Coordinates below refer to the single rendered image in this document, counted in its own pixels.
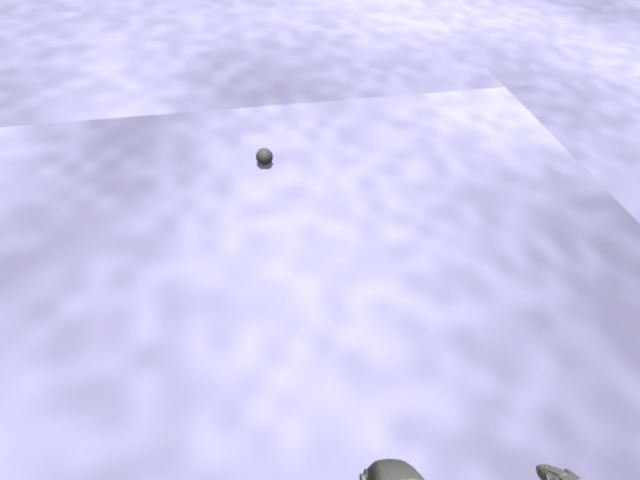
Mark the right robot hand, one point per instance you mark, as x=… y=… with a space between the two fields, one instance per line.
x=547 y=472

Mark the ball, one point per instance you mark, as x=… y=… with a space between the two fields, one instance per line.
x=264 y=156

